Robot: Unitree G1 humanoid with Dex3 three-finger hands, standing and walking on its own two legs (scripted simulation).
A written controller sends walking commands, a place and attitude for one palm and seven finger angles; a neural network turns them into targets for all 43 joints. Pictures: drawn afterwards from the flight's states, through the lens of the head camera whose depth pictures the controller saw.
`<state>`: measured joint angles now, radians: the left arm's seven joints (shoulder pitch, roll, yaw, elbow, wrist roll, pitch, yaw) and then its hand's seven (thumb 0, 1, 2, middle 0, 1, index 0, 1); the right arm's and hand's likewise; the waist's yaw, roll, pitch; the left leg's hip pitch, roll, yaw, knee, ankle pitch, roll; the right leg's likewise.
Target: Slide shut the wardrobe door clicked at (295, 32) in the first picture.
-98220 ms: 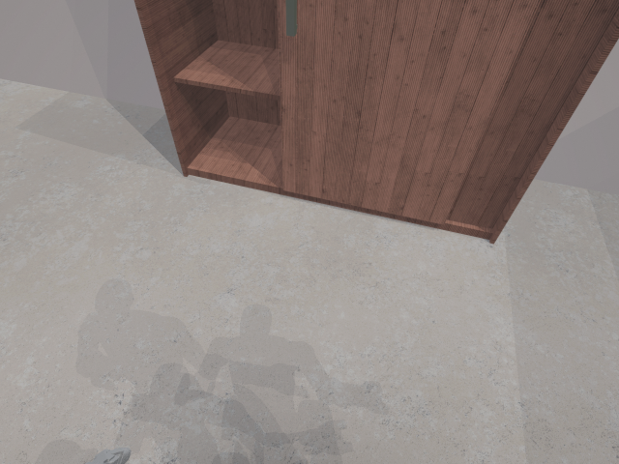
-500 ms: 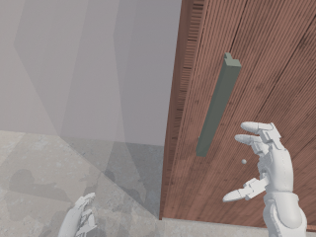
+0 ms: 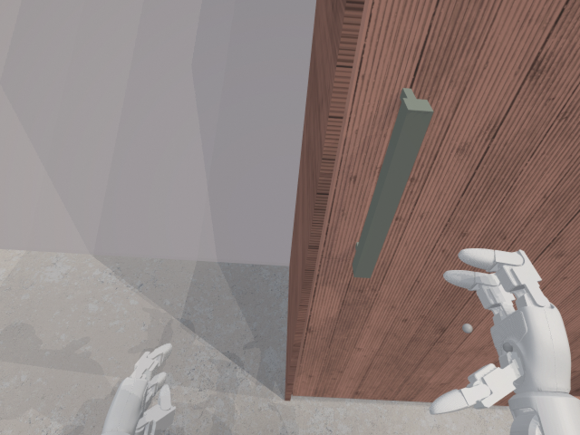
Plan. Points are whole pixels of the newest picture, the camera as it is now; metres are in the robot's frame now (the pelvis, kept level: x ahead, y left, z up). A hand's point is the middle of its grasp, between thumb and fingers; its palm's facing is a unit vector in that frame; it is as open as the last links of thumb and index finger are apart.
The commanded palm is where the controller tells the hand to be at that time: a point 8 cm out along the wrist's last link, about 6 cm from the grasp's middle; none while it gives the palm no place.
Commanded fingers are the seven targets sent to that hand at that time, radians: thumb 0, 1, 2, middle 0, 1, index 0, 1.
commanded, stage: draw the hand back to the body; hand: right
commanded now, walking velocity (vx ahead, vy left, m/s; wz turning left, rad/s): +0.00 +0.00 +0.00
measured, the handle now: (380, 195) +0.39 -0.12 +0.17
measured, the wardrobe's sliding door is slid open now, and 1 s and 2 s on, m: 0.00 0.00 0.00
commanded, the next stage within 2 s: step back with the hand held close in 1.54 s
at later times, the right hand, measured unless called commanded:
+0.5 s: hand (505, 320) +0.21 -0.22 +0.15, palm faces +0.14 +0.98 -0.12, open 14.5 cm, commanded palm +0.17 -0.27 +0.17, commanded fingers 0.00 0.26 -0.34 0.24 0.98 0.24 0.98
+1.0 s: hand (565, 312) +0.21 -0.27 +0.17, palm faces +0.40 +0.84 -0.37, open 10.4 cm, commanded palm +0.16 -0.31 +0.19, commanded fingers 0.00 -0.65 -0.78 0.21 0.45 0.21 0.45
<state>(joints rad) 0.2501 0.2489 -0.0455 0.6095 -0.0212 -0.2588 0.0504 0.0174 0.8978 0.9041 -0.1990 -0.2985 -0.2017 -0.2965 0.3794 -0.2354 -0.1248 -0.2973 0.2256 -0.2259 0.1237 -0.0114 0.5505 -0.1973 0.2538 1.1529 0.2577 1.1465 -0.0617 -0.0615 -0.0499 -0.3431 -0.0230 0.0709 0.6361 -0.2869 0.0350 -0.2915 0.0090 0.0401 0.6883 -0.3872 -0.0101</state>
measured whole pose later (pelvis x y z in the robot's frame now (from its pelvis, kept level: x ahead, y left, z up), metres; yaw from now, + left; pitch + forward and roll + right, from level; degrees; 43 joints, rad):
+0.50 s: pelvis +0.02 -0.02 +0.01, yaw +0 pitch -3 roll +1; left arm 0.23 0.24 -0.07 0.62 -0.03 -0.28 0.07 0.02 0.90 0.90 -0.20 -0.30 -0.20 -0.30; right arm 0.39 -0.27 -0.18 -0.45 0.24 0.15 0.11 -0.01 0.50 -0.22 0.25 1.12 0.25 1.12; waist -0.08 -0.06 -0.07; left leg -0.24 0.00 0.05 0.57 -0.28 0.00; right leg -0.19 0.04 0.03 0.61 -0.38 -0.04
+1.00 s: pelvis +0.01 -0.03 +0.01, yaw +1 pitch -5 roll +1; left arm 0.24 0.23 -0.02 0.66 0.01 -0.17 0.05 0.02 0.90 0.90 -0.20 -0.30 -0.20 -0.30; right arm 0.45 -0.34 -0.29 -0.39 0.06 -0.11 -0.10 0.00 -0.30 -0.61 0.23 0.65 0.23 0.65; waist -0.07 -0.06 0.00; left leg -0.17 0.00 0.03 0.48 -0.23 0.00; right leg -0.10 0.04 0.00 0.51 -0.33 -0.05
